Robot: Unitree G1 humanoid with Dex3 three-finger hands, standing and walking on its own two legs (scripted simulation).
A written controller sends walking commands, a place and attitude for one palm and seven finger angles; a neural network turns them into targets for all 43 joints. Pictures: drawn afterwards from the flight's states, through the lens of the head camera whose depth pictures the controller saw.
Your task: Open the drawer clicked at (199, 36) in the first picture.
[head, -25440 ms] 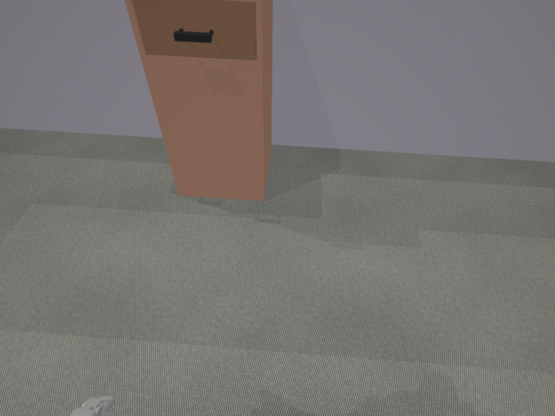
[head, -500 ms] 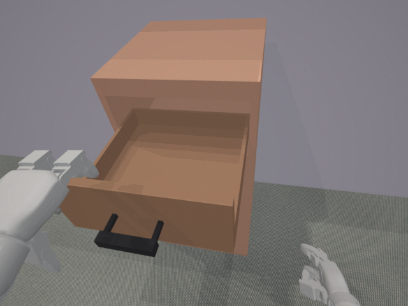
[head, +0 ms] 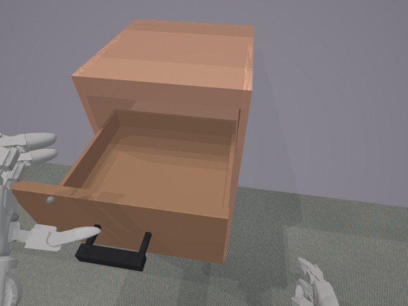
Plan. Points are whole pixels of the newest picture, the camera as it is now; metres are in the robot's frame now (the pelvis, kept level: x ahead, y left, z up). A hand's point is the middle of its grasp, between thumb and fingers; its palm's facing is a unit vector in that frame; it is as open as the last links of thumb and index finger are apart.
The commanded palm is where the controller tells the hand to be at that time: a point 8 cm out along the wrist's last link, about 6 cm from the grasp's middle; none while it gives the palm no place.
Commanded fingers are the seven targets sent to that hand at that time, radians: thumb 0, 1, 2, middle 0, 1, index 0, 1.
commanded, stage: draw the hand back to the body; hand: left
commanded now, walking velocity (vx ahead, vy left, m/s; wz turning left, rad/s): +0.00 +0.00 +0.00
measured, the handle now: (116, 245) +0.21 +0.19 +0.04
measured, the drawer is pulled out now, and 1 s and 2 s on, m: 0.30 0.30 0.30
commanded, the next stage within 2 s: step back with the hand held close in 0.72 s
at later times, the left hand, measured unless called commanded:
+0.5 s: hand (53, 195) +0.19 +0.23 +0.21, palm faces +0.44 -0.79 -0.42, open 8.8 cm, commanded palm +0.14 +0.27 +0.23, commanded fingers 0.00 0.90 0.90 -0.20 -0.30 -0.20 -0.30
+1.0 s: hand (41, 189) +0.19 +0.23 +0.23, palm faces +0.45 -0.76 -0.47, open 7.4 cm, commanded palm +0.12 +0.27 +0.23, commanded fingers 0.00 0.90 0.90 -0.20 -0.30 -0.20 -0.30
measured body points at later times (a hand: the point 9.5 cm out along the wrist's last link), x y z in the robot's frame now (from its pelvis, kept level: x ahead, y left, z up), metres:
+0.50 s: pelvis +0.01 -0.01 +0.00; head +0.00 -0.03 +0.45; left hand +0.16 +0.27 +0.23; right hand +0.22 -0.22 -0.08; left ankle -0.02 +0.11 -0.74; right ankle -0.02 -0.11 -0.74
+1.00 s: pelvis -0.01 -0.01 +0.00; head -0.01 -0.03 +0.45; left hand +0.16 +0.27 +0.25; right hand +0.17 -0.24 -0.09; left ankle -0.02 +0.11 -0.74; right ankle -0.02 -0.11 -0.74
